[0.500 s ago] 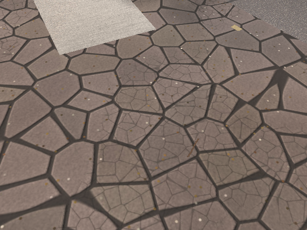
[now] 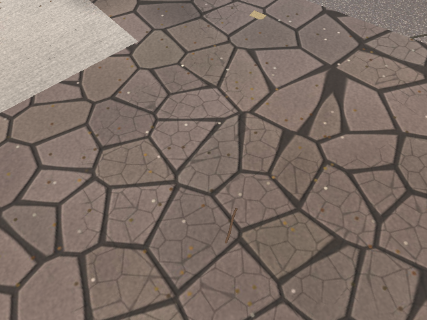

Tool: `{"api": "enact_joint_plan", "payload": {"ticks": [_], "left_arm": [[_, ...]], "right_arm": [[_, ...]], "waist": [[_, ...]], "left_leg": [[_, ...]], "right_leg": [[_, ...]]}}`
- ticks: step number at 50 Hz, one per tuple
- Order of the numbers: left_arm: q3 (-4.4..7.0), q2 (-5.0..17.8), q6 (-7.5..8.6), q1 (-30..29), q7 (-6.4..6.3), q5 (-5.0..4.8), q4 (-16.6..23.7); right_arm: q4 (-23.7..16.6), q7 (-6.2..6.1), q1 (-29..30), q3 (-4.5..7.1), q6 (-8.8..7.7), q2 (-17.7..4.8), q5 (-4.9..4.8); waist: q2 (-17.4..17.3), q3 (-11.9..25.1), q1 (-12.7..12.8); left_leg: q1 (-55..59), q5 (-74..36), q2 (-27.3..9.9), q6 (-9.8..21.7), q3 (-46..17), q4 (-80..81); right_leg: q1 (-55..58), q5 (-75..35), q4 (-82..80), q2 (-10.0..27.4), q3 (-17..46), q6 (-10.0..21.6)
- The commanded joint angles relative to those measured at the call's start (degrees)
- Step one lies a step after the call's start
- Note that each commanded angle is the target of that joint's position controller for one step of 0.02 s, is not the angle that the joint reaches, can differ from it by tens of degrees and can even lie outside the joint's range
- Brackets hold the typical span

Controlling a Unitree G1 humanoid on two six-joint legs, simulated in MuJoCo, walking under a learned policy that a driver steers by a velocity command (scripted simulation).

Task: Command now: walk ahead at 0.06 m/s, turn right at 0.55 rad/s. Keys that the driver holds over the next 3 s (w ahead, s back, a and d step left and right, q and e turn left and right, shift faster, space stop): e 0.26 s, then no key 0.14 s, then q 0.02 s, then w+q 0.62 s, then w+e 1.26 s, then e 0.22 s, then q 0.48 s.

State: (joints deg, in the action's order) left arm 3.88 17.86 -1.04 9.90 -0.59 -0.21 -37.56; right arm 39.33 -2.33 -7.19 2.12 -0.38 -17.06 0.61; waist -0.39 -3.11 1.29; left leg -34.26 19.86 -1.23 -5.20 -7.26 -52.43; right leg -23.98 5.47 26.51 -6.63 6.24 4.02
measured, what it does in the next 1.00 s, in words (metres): walks ahead: left foot, then right foot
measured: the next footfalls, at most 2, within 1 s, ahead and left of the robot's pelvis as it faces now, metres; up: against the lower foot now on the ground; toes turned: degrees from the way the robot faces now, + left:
left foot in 0.16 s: +0.13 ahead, +0.16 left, +0.00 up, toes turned -12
right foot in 0.52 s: +0.03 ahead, -0.09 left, +0.00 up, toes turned -12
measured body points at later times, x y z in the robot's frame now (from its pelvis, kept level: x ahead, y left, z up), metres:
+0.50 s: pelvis +0.05 +0.04 +0.00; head +0.07 +0.05 +0.45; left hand +0.27 +0.26 -0.10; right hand +0.10 -0.25 -0.10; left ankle +0.09 +0.17 -0.73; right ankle +0.00 -0.08 -0.72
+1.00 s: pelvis +0.21 +0.08 -0.02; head +0.25 +0.10 +0.42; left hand +0.24 +0.38 -0.15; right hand +0.40 -0.18 -0.10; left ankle +0.30 +0.17 -0.73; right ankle +0.01 -0.08 -0.69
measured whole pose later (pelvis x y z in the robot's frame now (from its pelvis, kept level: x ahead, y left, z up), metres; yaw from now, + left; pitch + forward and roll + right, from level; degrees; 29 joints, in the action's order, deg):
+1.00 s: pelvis +0.21 +0.08 -0.02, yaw +1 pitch +2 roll -1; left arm 4.8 17.3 3.1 20.2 -0.7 -0.4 -45.9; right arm 37.2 2.4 -7.2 4.0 -1.7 -17.6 -1.7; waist 0.6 -2.5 2.3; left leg -30.6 11.7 0.6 4.6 2.4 -40.3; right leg -5.2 28.9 47.3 6.5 -5.2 -3.8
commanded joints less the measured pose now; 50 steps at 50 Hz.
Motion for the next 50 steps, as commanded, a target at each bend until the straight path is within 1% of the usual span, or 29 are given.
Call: {"api": "enact_joint_plan", "payload": {"ticks": [1, 5, 7, 8, 9, 10, 11, 12, 13, 16, 21, 23, 25, 26, 27, 28, 29, 30, 32, 34, 37, 40, 44, 45, 46, 47, 48, 49, 50], "left_arm": [[2.71, 9.19, -0.52, -2.01, -1.08, -0.33, 4.83], [2.71, 8.68, -1.30, -1.39, -1.00, -0.34, 5.17], [2.36, 7.53, -1.66, -2.09, -1.06, -0.97, 5.44], [1.61, 5.03, -1.66, -0.09, -1.00, -0.72, 5.58], [1.24, 3.17, -1.18, 1.89, -0.67, -0.74, 7.15], [2.57, 8.16, -0.35, 1.56, -0.47, 0.21, 6.72], [3.63, 10.48, -0.44, 2.03, -0.37, -0.48, 5.37], [3.78, 9.73, -1.17, 3.05, -0.63, -0.77, 3.99], [3.60, 8.66, -1.89, 3.48, -0.91, -0.62, 3.45], [2.08, 4.19, -2.32, 0.78, -0.79, -0.94, 4.72], [0.54, 1.60, -1.80, -2.13, -0.11, -0.31, 5.85], [0.16, 0.55, -1.77, -0.03, 0.26, -0.13, 4.26], [0.83, 2.23, -1.31, 3.10, 0.56, -0.11, 2.39], [1.21, 4.08, -0.92, 5.74, 0.19, -0.06, 2.26], [1.85, 7.63, -0.68, 11.93, -0.45, 0.58, 1.58], [3.86, 13.83, -0.02, 14.63, 0.18, 1.50, -0.46], [3.07, 10.29, 1.76, 13.19, 0.23, 1.71, 0.02], [2.12, 7.07, 3.07, 10.78, -0.10, 1.15, -0.58], [1.44, 4.42, 4.56, 7.22, -0.60, -0.03, -0.79], [1.27, 3.05, 5.50, 7.12, -0.87, 0.60, -1.23], [1.85, 3.86, 5.89, 7.23, -0.79, 0.64, -1.98], [2.80, 6.44, 5.78, 8.18, -0.66, -0.10, -3.24], [3.78, 8.79, 5.22, 9.35, -0.12, -1.35, -4.86], [3.97, 9.52, 4.97, 8.99, -0.03, -1.48, -5.06], [4.05, 10.14, 4.65, 8.02, -0.04, -1.58, -5.07], [3.67, 9.38, 4.35, 8.16, -0.12, -1.43, -5.06], [2.67, 7.36, 4.50, 9.33, -0.35, -0.50, -4.46], [0.09, -0.07, 5.46, 12.33, -0.16, 1.66, -0.10], [0.26, 3.02, 7.44, 8.29, 0.12, -0.30, -0.12]], "right_arm": [[-1.98, -0.11, -4.01, 1.53, -0.04, -4.62, -0.30], [-2.63, 0.75, -2.73, 2.04, -1.49, -5.09, -0.71], [-1.62, 1.13, -5.96, 2.73, -2.28, -5.73, -0.74], [-1.85, 0.84, -7.15, 3.73, -2.26, -9.51, 0.21], [-1.94, 0.55, -4.85, 4.96, -1.29, -14.52, 1.85], [-2.81, 0.60, -4.75, 4.51, -1.27, -11.49, 2.61], [-3.78, 0.32, -2.98, 3.66, -1.29, -8.53, 2.14], [-4.08, 0.17, -0.82, 3.27, -1.12, -6.93, 1.19], [-4.32, -0.01, 0.12, 2.98, -0.98, -6.00, 0.30], [-3.35, -0.29, -1.96, 2.82, -0.13, -6.01, 0.35], [-2.15, 0.28, -2.76, 3.40, 0.58, -7.61, -0.24], [-0.99, 1.27, -3.62, 2.55, 0.40, -5.92, -1.00], [-0.16, 1.93, -4.68, 2.48, 0.39, -6.88, -2.15], [-0.09, 2.29, -4.54, 1.87, -0.11, -5.53, -1.58], [-1.43, 2.96, -2.24, 0.40, -0.81, -0.64, -0.14], [-4.10, 2.53, 0.20, 1.08, -1.67, -2.81, -2.07], [-4.16, 1.98, 3.26, 2.66, -1.96, -7.56, -2.71], [-3.30, 1.94, 1.74, 3.32, -1.85, -7.79, -2.98], [-1.24, 1.86, -1.38, 3.56, -1.69, -6.33, -2.18], [-0.65, 2.37, -1.59, 3.14, -2.19, -3.83, -2.10], [-1.47, 3.43, -0.01, 2.40, -2.10, -1.93, -1.85], [-3.68, 4.50, 3.21, 1.54, -1.78, -0.84, -1.72], [-5.73, 5.49, 4.64, 1.75, -1.34, -2.74, -1.89], [-5.91, 5.57, 3.50, 2.08, -1.29, -3.46, -1.87], [-5.26, 5.52, -0.40, 2.85, -1.25, -4.60, -1.79], [-3.04, 5.22, -8.36, 4.51, -1.15, -7.19, -1.90], [-0.55, 4.43, -18.45, 6.59, -0.82, -11.31, -2.48], [-0.69, 3.63, -20.18, 7.88, -1.03, -19.45, -2.89], [-2.84, 3.93, -20.33, 6.23, -2.21, -15.47, -2.47]], "waist": [[7.42, 12.02, -1.33], [10.18, 10.85, -0.53], [9.86, 10.50, -2.75], [3.82, 11.49, -1.89], [-14.46, 8.38, 1.72], [-15.06, 9.01, -0.47], [-9.69, 8.57, -0.28], [-6.83, 7.41, 0.53], [-6.44, 6.72, 0.26], [-8.14, 5.90, -1.54], [-11.67, 8.84, -3.34], [-11.20, 9.09, -2.78], [-9.86, 5.64, -0.88], [-7.38, 6.66, 0.35], [4.91, 9.33, 2.32], [17.27, 5.42, 4.07], [11.76, -0.18, 5.19], [12.19, -2.64, 3.07], [10.74, -3.69, 0.97], [8.06, -2.45, 0.69], [6.81, -0.98, 1.29], [6.77, -1.99, 2.28], [5.74, -3.76, 2.14], [5.84, -3.10, 1.06], [5.68, -0.53, -1.74], [3.90, 4.68, -5.79], [0.04, 10.85, -10.15], [-19.10, 15.83, -6.11], [-12.71, 23.42, -8.45]], "left_leg": [[8.05, -4.22, 1.97, -0.47, 1.83, 4.64], [10.96, -3.13, 3.09, 1.08, 1.50, 15.34], [18.73, -10.43, 2.04, 3.05, 2.10, 28.59], [24.91, -12.23, -7.48, 6.49, -5.20, 32.08], [27.29, -23.36, -18.69, 15.15, -18.82, 34.32], [25.59, -27.08, -23.42, 20.64, -24.13, 34.87], [24.69, -27.13, -20.70, 19.60, -18.62, 33.59], [24.35, -26.46, -16.70, 16.87, -12.48, 32.39], [24.98, -26.37, -14.66, 15.47, -8.78, 31.83], [25.80, -29.55, -11.42, 16.00, -2.67, 32.27], [27.00, -31.95, -12.81, 17.64, -1.39, 30.78], [23.33, -15.57, -11.26, 16.80, -1.97, 32.22], [15.57, -1.48, -8.88, 14.34, -2.81, 32.21], [9.33, 3.45, -7.18, 11.36, -2.94, 29.53], [0.44, 11.51, -1.27, 7.08, 2.72, 14.01], [-8.21, 15.93, 2.02, 5.55, 7.34, 5.21], [-10.98, 12.68, -0.67, 5.36, 2.71, -3.97], [-14.12, 8.33, -0.86, 5.99, 1.03, -7.33], [-16.06, 0.76, -1.95, 5.76, -0.54, -8.82], [-14.14, -6.16, -2.06, 4.99, 0.66, -8.53], [-9.87, -12.18, -3.21, 3.39, 3.78, -1.04], [-4.93, -13.97, -4.01, 3.84, 5.97, 7.44], [-1.08, -9.70, -3.30, 7.54, 9.14, 12.86], [1.73, -7.90, -2.00, 8.87, 10.62, 13.85], [8.44, -7.82, 0.45, 10.27, 12.86, 15.54], [20.27, -8.86, 3.96, 11.93, 14.52, 17.32], [36.70, -9.08, 3.81, 14.28, 9.98, 17.37], [52.05, 6.92, -12.86, 25.01, -25.26, 27.42], [54.22, 16.76, -17.91, 27.69, -43.18, 38.43]], "right_leg": [[4.51, 0.67, -7.10, 12.52, 14.33, 8.30], [7.69, 1.71, -4.27, 12.73, 19.67, 7.09], [6.67, 0.65, -0.17, 10.44, 19.91, 4.47], [1.98, 10.74, 7.12, 7.05, 16.22, 1.39], [-10.07, 26.76, 17.83, -2.68, 3.78, -2.29], [-12.68, 30.64, 32.17, 0.31, 2.02, -4.95], [-12.35, 27.06, 38.31, 1.91, 2.58, -5.83], [-12.42, 23.89, 41.09, 2.64, 1.56, -6.96], [-13.47, 21.06, 43.74, 3.11, 0.91, -7.99], [-12.05, 18.11, 39.66, 3.15, -2.14, -9.51], [-0.12, 20.50, 19.72, 5.68, -4.87, -8.90], [8.25, 16.37, 7.54, 5.35, -6.83, -7.57], [18.39, 8.58, -5.23, 3.22, -9.39, -4.65], [26.27, 9.02, -4.35, 7.64, -4.30, -2.61], [33.77, 7.74, -5.89, 19.70, 8.63, 1.16], [25.98, 23.21, -13.31, 29.50, 21.67, 10.01], [22.89, 31.97, -16.93, 28.68, 23.70, 11.84], [22.96, 33.66, -17.71, 26.70, 20.68, 9.79], [24.35, 24.83, -18.96, 24.32, 13.23, 6.68], [24.11, 12.97, -19.52, 22.50, 5.35, 5.30], [22.73, 4.65, -19.66, 21.30, -3.01, 4.96], [20.41, 2.36, -19.60, 22.21, -7.47, 4.65], [21.88, 2.37, -17.66, 24.57, -10.28, 3.75], [22.38, -4.20, -14.94, 24.70, -11.31, 3.27], [21.74, -15.45, -8.52, 23.81, -13.60, 2.17], [19.31, -26.50, 3.63, 21.13, -16.94, 0.39], [9.50, -23.21, 19.75, 18.30, -18.37, -2.32], [-14.18, 20.30, 43.95, 7.90, -16.15, -7.35], [-19.31, 27.46, 52.00, 5.52, -1.15, -6.44]]}}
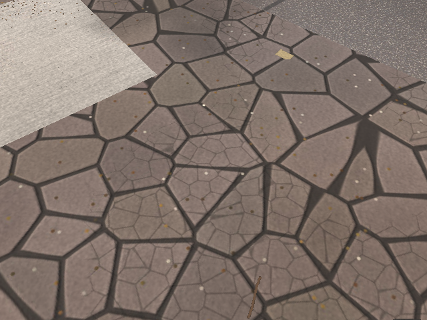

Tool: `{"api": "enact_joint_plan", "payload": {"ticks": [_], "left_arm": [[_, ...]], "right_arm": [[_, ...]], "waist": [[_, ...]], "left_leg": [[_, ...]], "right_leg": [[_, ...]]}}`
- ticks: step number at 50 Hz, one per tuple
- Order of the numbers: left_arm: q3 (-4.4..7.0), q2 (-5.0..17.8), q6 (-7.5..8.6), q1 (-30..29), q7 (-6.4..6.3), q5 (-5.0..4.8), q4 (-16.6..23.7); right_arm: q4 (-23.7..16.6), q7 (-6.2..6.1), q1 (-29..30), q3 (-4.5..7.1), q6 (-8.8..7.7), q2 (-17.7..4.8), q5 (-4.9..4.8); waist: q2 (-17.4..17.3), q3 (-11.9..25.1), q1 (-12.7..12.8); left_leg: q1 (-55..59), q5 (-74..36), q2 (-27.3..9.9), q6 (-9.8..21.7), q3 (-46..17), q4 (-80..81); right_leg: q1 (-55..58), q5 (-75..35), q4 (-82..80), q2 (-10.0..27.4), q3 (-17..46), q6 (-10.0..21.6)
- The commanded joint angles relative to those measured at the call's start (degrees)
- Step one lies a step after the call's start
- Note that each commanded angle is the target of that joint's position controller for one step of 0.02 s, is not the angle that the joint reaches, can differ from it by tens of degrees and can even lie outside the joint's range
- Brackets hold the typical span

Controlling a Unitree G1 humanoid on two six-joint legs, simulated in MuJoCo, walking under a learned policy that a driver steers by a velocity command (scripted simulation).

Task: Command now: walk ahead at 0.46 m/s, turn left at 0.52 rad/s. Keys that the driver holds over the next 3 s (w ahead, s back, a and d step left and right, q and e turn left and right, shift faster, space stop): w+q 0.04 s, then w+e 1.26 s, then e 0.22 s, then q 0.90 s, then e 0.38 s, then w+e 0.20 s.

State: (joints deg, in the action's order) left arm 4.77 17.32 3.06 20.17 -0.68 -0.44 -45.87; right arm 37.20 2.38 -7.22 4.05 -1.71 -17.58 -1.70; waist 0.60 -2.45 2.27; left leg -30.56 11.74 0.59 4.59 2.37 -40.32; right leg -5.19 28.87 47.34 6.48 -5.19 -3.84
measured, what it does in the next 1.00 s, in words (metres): walks ahead, turning right: right foot, then left foot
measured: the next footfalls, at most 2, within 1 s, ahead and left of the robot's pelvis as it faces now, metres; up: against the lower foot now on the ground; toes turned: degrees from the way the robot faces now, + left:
right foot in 0.52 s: +0.47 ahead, -0.10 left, +0.00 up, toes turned -7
left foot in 0.96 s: +0.77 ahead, +0.07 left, +0.00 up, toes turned -26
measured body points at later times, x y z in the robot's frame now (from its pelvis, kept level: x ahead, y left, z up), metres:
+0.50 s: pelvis +0.28 +0.01 +0.01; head +0.32 +0.01 +0.46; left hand +0.49 +0.23 -0.08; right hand +0.30 -0.29 -0.11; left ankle +0.09 +0.09 -0.71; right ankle +0.43 -0.10 -0.70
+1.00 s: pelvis +0.59 +0.00 +0.01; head +0.62 +0.00 +0.46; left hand +0.75 +0.26 -0.10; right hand +0.70 -0.31 -0.05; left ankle +0.74 +0.08 -0.71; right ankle +0.43 -0.09 -0.70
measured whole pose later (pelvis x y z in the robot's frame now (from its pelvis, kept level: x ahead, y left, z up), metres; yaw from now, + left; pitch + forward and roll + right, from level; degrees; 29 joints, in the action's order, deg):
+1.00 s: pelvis +0.59 +0.00 +0.01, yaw -22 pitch +2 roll +0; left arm 4.5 18.3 1.5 20.9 -0.5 -1.3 -40.7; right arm 37.1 0.6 -5.3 1.8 -6.7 -16.3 0.3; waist 0.8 -0.2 3.5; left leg -27.2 7.9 0.8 -0.5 -2.9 -31.9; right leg -10.2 29.4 41.7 -4.9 12.7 1.9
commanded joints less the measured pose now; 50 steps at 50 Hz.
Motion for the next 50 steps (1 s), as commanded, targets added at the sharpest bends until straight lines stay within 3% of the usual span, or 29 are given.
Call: {"api": "enact_joint_plan", "payload": {"ticks": [1, 2, 3, 5, 7, 10, 13, 18, 20, 22, 24, 25, 26, 27, 28, 29, 30, 31, 32, 33, 36, 40, 42, 44, 46, 47, 48, 49, 50], "left_arm": [[0.34, 7.61, 4.33, -6.79, 0.69, -2.45, 9.62], [-0.06, 6.99, 5.00, -8.14, 0.56, -2.06, 9.89], [-0.02, 6.73, 5.12, -7.58, 0.28, -0.59, 8.90], [0.34, 6.45, 3.64, -4.44, 0.70, -0.28, 7.04], [0.13, 5.15, 1.99, -3.11, 0.87, -0.15, 5.63], [-0.31, 3.99, 0.82, -7.52, 0.63, 0.04, 6.43], [-0.67, 3.19, 1.39, -11.16, 1.26, -0.32, 6.82], [-1.52, 1.61, 2.08, -18.24, 3.05, -1.07, 9.27], [-1.79, 1.22, 2.29, -20.33, 4.02, -0.96, 10.66], [-1.76, 1.40, 2.46, -20.48, 4.90, -0.78, 11.76], [-0.91, 3.25, 2.11, -17.07, 5.06, -0.49, 11.92], [0.07, 5.34, 1.87, -11.86, 4.84, -0.46, 11.14], [1.49, 8.23, 1.82, -3.28, 4.17, -0.57, 9.64], [2.72, 12.67, 1.15, 5.72, 3.04, -0.40, 8.42], [3.14, 14.73, 1.36, 4.91, 2.85, -1.10, 9.01], [1.94, 9.97, 1.07, 5.73, 2.53, -1.07, 8.89], [1.40, 8.21, 0.95, 3.62, 2.13, -0.54, 9.42], [1.21, 7.84, 1.00, -0.21, 2.15, -0.39, 9.91], [0.73, 6.22, 1.11, -3.42, 2.01, -0.38, 10.59], [0.43, 5.95, 1.01, -5.17, 1.79, 0.23, 11.50], [0.75, 7.02, 0.98, -6.70, 1.09, -0.13, 11.32], [1.56, 9.34, 0.11, -4.62, 0.05, -0.80, 10.05], [1.64, 9.54, -0.41, -1.97, -0.03, -1.00, 9.02], [1.58, 9.04, -0.72, -0.98, -0.11, -1.40, 8.57], [1.57, 8.66, -0.86, -1.51, -0.11, -1.12, 8.66], [1.34, 7.72, -0.94, -2.07, -0.05, -0.94, 8.88], [0.59, 5.39, -0.78, -1.88, 0.10, -0.64, 9.13], [-0.91, 1.00, -0.58, -0.40, 0.36, 0.29, 9.95], [-1.76, -0.93, 0.14, 7.10, 0.57, -1.64, 12.12]], "right_arm": [[-0.20, -0.61, -18.05, 3.14, -1.82, -11.35, 0.58], [-0.41, -0.65, -15.46, 2.63, -2.25, -10.01, 0.83], [-0.87, -0.80, -11.09, 1.86, -2.21, -7.68, 1.14], [-2.12, -1.07, -6.41, 0.75, -2.44, -4.97, 2.40], [-1.14, -1.19, -6.28, 0.62, -3.31, -5.27, 2.22], [1.10, -1.52, -8.10, 0.60, -4.10, -5.84, 2.23], [2.44, -2.04, -8.47, 0.37, -4.18, -6.00, 2.28], [5.64, -2.54, -11.87, 0.65, -3.68, -7.02, 2.04], [6.63, -2.70, -12.93, 0.79, -2.84, -7.14, 1.84], [6.91, -3.14, -12.76, 1.01, -1.86, -7.79, 1.76], [6.41, -4.07, -12.04, 1.42, -0.88, -9.42, 1.68], [6.06, -4.51, -11.54, 1.51, -0.34, -10.12, 1.84], [5.55, -4.82, -10.05, 1.41, -0.13, -10.31, 1.70], [4.13, -4.96, -10.45, 0.31, -0.94, -8.06, 2.84], [2.67, -3.55, -16.17, -1.90, -2.57, -0.96, 3.32], [2.26, -2.13, -12.13, -0.93, -4.97, -6.81, 1.76], [-0.21, -1.47, -6.18, -0.72, -6.13, -7.98, -0.51], [-1.25, -1.50, -3.87, -1.18, -6.77, -6.76, 0.16], [-1.12, -1.87, -3.23, -0.70, -6.59, -7.10, 1.76], [-1.20, -1.84, -4.45, -0.57, -6.02, -6.90, 2.26], [-1.01, -2.24, -6.57, -1.11, -4.36, -5.03, 2.70], [-2.81, -2.21, 2.04, -2.42, -4.26, -2.36, 2.70], [-3.45, -1.94, 4.77, -2.03, -4.58, -3.32, 1.80], [-3.81, -1.73, 5.23, -1.25, -4.92, -4.96, 1.25], [-3.51, -1.64, 3.27, -0.18, -5.33, -6.56, 0.99], [-2.67, -1.72, 0.08, 0.43, -5.52, -7.03, 1.03], [-1.93, -2.04, -4.82, 1.24, -5.77, -8.33, 1.52], [-1.46, -2.50, -12.73, 2.14, -5.84, -11.53, 2.35], [0.74, -2.05, -16.48, 3.36, -4.88, -16.55, 2.95]], "waist": [[-9.72, 14.60, -9.77], [-6.33, 10.30, -7.98], [-3.02, 7.48, -5.49], [-5.43, 5.83, -2.21], [-4.61, 4.59, -1.45], [-2.80, 0.95, -2.61], [-3.05, -0.22, -4.20], [-1.89, -3.17, -7.54], [-1.69, -3.48, -8.16], [-2.55, -2.11, -7.27], [-5.55, 2.36, -4.65], [-6.72, 5.88, -1.66], [-5.86, 10.31, 3.43], [0.74, 17.42, 6.80], [15.45, 23.96, 1.36], [6.84, 25.70, 5.07], [3.90, 17.42, 5.24], [-2.93, 10.05, 2.28], [-4.34, 6.99, 0.26], [-2.39, 5.02, -1.65], [0.37, 2.97, -3.74], [2.79, 2.42, -0.14], [3.71, 3.33, 1.43], [4.72, 3.88, 1.15], [6.09, 4.14, -0.63], [6.41, 4.67, -2.60], [5.72, 7.15, -5.17], [-2.57, 14.51, -7.78], [-22.83, 19.69, -3.91]], "left_leg": [[46.18, 21.53, -19.26, 14.91, -45.93, 27.23], [39.44, 16.25, -17.20, 13.27, -39.35, 25.97], [32.10, 9.03, -15.53, 11.52, -32.36, 25.26], [23.45, 0.41, -12.60, 10.26, -24.48, 27.78], [20.15, -6.48, -11.96, 10.48, -18.85, 29.96], [20.31, -11.27, -11.20, 9.34, -12.54, 32.50], [21.62, -13.49, -9.20, 6.24, -6.20, 33.42], [29.43, -16.75, -11.44, 4.08, -1.46, 33.87], [34.89, -22.29, -12.80, 3.98, -0.42, 31.41], [39.13, -35.46, -13.74, 3.46, 0.78, 26.71], [41.73, -58.44, -13.71, 2.43, 2.14, 17.98], [41.31, -66.00, -13.30, 1.87, 2.79, 10.27], [35.35, -64.10, -11.82, 0.47, 4.40, -1.68], [20.57, -42.27, -8.88, -1.31, 4.97, -19.68], [-5.81, 17.40, 5.57, -6.40, -1.16, -42.33], [-12.40, 17.72, 2.45, -4.88, -11.35, -45.46], [-15.09, 13.73, -0.67, -4.16, -11.11, -42.59], [-14.37, 10.70, -2.82, -3.75, -9.65, -35.85], [-11.62, 9.01, -4.60, -4.25, -9.03, -30.15], [-8.14, 8.34, -5.22, -4.97, -8.68, -28.45], [-4.37, 7.14, -6.02, -8.26, -6.27, -18.67], [3.32, -11.00, -2.75, -10.00, -4.07, 0.37], [5.75, -15.67, -1.03, -9.99, -4.81, 5.61], [6.86, -14.44, -1.04, -9.04, -6.91, 9.15], [9.55, -10.27, -1.21, -7.13, -7.44, 10.58], [13.61, -8.57, -1.18, -5.74, -6.83, 11.92], [21.23, -6.84, -3.34, -3.74, -7.88, 12.75], [34.12, -0.94, -13.81, -0.15, -18.38, 13.74], [47.44, 15.43, -25.68, 9.36, -47.50, 21.50]], "right_leg": [[-43.39, -1.12, 32.16, -4.92, 10.86, 3.10], [-42.49, -5.60, 28.66, -2.29, 10.40, 4.63], [-39.10, -9.43, 23.84, 0.20, 10.06, 5.01], [-32.04, -14.29, 19.70, 2.40, 9.95, 5.21], [-31.08, -17.38, 17.57, 2.41, 8.71, 4.17], [-35.79, -26.04, 10.24, 2.51, 8.67, 2.57], [-34.83, -36.70, -0.44, 0.80, 7.80, 2.84], [-35.87, -40.00, -12.10, -2.14, 6.75, 4.53], [-38.09, -36.59, -14.56, -3.10, 5.73, 5.50], [-37.25, -30.69, -15.72, -4.98, 3.43, 7.02], [-31.03, -23.46, -14.59, -8.75, -0.44, 9.18], [-24.35, -21.16, -14.34, -10.65, -1.26, 10.61], [-10.84, -25.03, -18.15, -11.48, 0.03, 12.91], [8.70, -27.98, -17.71, -1.41, 14.71, 17.19], [29.66, -20.82, -22.31, 12.96, 48.08, 30.15], [31.09, -14.11, -27.17, 11.89, 49.98, 28.10], [24.56, -14.08, -28.33, 9.99, 41.10, 25.05], [14.23, -19.61, -30.05, 7.61, 35.56, 23.34], [7.52, -25.35, -31.08, 5.50, 31.51, 22.37], [1.69, -29.25, -32.68, 4.02, 29.45, 22.57], [-8.08, -35.19, -34.81, 1.88, 24.18, 22.72], [-15.26, -29.41, -33.45, -3.47, 17.98, 18.18], [-13.63, -24.92, -31.77, -2.92, 20.17, 16.69], [-10.24, -20.01, -28.55, -1.46, 24.13, 15.38], [-7.91, -17.64, -24.61, 0.01, 27.70, 13.94], [-8.21, -17.32, -21.74, -0.73, 28.07, 12.82], [-10.26, -17.39, -15.14, -3.18, 26.26, 10.86], [-16.20, -7.88, 1.84, -7.42, 20.62, 8.42], [-34.92, 7.20, 20.15, -12.62, 13.94, 5.62]]}}
Over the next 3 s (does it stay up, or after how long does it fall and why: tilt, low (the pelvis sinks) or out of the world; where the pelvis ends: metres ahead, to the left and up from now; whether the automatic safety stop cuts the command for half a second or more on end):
stays up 0.90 -0.20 0.03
